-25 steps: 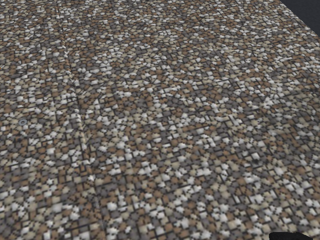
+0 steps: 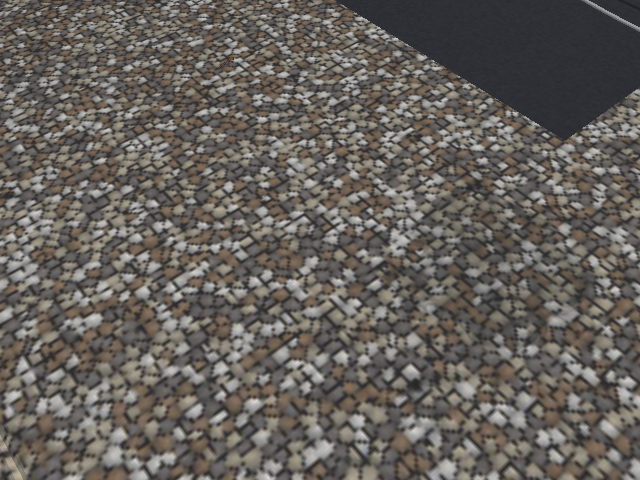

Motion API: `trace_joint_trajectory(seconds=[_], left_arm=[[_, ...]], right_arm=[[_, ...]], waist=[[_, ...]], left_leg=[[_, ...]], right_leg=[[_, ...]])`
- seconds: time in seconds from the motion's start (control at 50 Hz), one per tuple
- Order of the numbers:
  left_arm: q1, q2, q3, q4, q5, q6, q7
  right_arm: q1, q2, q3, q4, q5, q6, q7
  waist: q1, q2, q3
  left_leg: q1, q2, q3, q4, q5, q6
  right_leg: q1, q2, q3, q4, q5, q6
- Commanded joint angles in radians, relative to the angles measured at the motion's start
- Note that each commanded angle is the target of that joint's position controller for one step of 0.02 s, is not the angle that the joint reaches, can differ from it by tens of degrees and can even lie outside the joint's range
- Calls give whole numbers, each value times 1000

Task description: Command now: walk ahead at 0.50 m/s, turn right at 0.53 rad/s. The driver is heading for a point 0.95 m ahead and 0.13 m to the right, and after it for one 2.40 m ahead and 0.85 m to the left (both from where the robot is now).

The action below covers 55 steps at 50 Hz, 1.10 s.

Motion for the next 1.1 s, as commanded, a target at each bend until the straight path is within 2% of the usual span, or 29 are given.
trace_joint_trajectory(seconds=[0.02,0.04,0.06,0.08,0.1,0.12,0.14,0.16,0.18,0.22,0.28,0.36,0.46,0.52,0.54,0.56,0.58,0.6,0.62,0.64,0.66,0.68,0.7,0.76,0.86,1.0,1.04,1.08,1.1], left_arm=[[-4,108,35,-92,-5,-8,-13],[116,148,59,-68,-9,-7,-11],[282,215,96,-26,-10,-4,4],[358,319,121,-5,-10,5,28],[331,348,113,-43,1,-12,21],[335,260,88,-43,8,-23,15],[290,214,76,-43,5,-33,17],[210,182,66,-60,1,-39,17],[152,146,55,-77,4,-40,19],[135,145,51,-92,11,-43,28],[180,188,61,-88,7,-46,50],[237,188,60,-79,1,-35,65],[318,169,51,-38,1,-31,66],[320,186,55,-32,7,-19,72],[297,185,53,-39,7,-16,72],[277,161,43,-51,11,-17,69],[299,123,25,-71,30,-20,68],[448,57,8,-63,-2,-34,64],[396,150,19,-52,-13,-41,63],[274,188,29,-78,-16,-45,60],[208,176,26,-95,-5,-48,60],[178,163,28,-105,11,-50,58],[192,149,30,-106,13,-49,56],[203,103,20,-106,12,-38,56],[47,71,2,-150,16,-43,51],[-118,90,1,-208,1,-58,19],[-74,118,12,-203,3,-63,14],[162,191,51,-136,15,-65,25],[340,275,70,-114,37,-62,38]], right_arm=[[-26,-209,-48,-57,12,15,-12],[-45,-218,-49,-65,14,24,-14],[-53,-212,-44,-75,13,24,-15],[-16,-111,-16,-111,-21,10,-10],[17,-52,11,-156,-8,-35,6],[-114,-132,-8,-182,33,-70,21],[-153,-136,-7,-195,46,-86,25],[-148,-132,-10,-178,24,-89,16],[-138,-149,-22,-170,2,-80,10],[-117,-141,-28,-178,-9,-51,10],[-184,-106,-20,-212,-21,-32,3],[-321,-72,-4,-257,-14,-39,12],[-407,-95,0,-296,-2,-59,42],[-360,-128,-9,-296,-1,-71,53],[-280,-146,-19,-275,-4,-75,51],[-151,-181,-34,-245,-16,-79,47],[15,-239,-48,-227,-26,-77,44],[103,-280,-64,-175,-20,-64,54],[93,-181,-38,-182,11,-60,58],[24,-136,-25,-194,13,-53,54],[-36,-128,-16,-208,-1,-44,52],[-68,-112,-10,-209,-9,-41,52],[-78,-102,-4,-209,-18,-43,51],[-60,-117,-6,-189,-6,-49,49],[-11,-165,-17,-162,7,-32,32],[86,-187,-20,-108,20,-3,28],[71,-205,-26,-105,21,8,22],[55,-182,-15,-112,18,14,18],[52,-122,11,-146,-12,11,16]], waist=[[77,118,-14],[148,118,-79],[230,81,-165],[194,-137,-233],[127,-214,-387],[183,-90,-329],[161,-61,-206],[108,29,-135],[72,25,-100],[38,6,-89],[47,-3,-58],[104,-50,-38],[152,-71,-18],[116,-99,-14],[69,-102,-49],[9,-81,-150],[-41,36,-303],[13,370,-390],[-20,246,-306],[-31,146,-160],[-7,65,-88],[15,49,-42],[42,79,-45],[59,112,-49],[18,92,-22],[-22,108,24],[19,121,-1],[138,94,-150],[198,-45,-310]], left_leg=[[19,303,-49,162,1032,127],[-14,282,-34,331,1107,108],[-157,237,-21,577,978,67],[-507,132,-29,925,299,15],[-790,-55,-268,1173,-251,-11],[-912,2,-382,1201,-188,15],[-940,48,-369,1136,-95,41],[-876,94,-367,1043,-20,43],[-800,122,-366,963,21,35],[-716,135,-363,888,60,10],[-731,115,-333,724,172,-34],[-682,54,-319,414,417,-43],[-666,34,-321,269,456,-4],[-630,21,-309,228,321,49],[-523,-2,-282,189,321,76],[-316,34,-311,211,366,120],[-22,201,-505,252,390,198],[260,389,-962,125,151,349],[233,381,-1031,60,-74,317],[101,346,-881,43,-71,272],[-33,306,-770,21,35,254],[-125,272,-700,-4,134,251],[-178,244,-647,-23,208,243],[-231,220,-544,-71,343,258],[-236,185,-411,-108,424,233],[-114,242,-401,-42,429,201],[-76,256,-399,26,553,180],[-169,177,-337,310,735,132],[-383,98,-293,643,432,83]], right_leg=[[91,80,-84,-2,-138,-55],[252,124,-101,-35,-138,-84],[523,144,-55,-103,-85,-125],[815,-78,326,-132,-99,-216],[1022,-261,888,-319,-252,-395],[1007,-242,817,-382,-244,-333],[882,-206,652,-374,-178,-290],[721,-156,531,-374,-86,-250],[601,-120,448,-387,10,-229],[490,-91,399,-423,105,-230],[421,-53,320,-436,189,-220],[392,4,266,-417,92,-159],[511,-64,333,-355,34,-144],[609,-111,384,-285,166,-126],[615,-84,364,-211,315,-109],[568,-29,321,-51,390,-83],[390,52,255,234,162,-45],[28,198,184,550,-469,26],[-105,143,250,652,-517,22],[-154,100,224,661,-424,20],[-127,53,177,622,-347,23],[-105,21,159,557,-297,27],[-51,-7,153,513,-267,29],[-22,-29,116,402,-242,52],[-19,-26,77,96,9,79],[24,25,53,-122,37,45],[107,46,38,-158,-26,15],[480,60,27,-187,1,-41],[783,-160,261,-150,139,-111]])
Keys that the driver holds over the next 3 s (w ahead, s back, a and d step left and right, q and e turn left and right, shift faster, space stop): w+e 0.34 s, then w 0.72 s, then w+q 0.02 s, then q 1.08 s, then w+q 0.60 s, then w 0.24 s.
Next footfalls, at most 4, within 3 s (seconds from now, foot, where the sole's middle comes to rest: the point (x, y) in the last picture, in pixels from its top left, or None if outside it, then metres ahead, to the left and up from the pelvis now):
0.06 right None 0.21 -0.11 -0.77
0.56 left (312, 448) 0.53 0.03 -0.77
1.08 right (449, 355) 0.73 -0.29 -0.77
1.60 left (351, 310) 0.86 -0.08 -0.77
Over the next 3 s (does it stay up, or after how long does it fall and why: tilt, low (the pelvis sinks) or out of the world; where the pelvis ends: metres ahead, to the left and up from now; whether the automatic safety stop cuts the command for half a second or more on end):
stays up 1.02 -0.03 -0.01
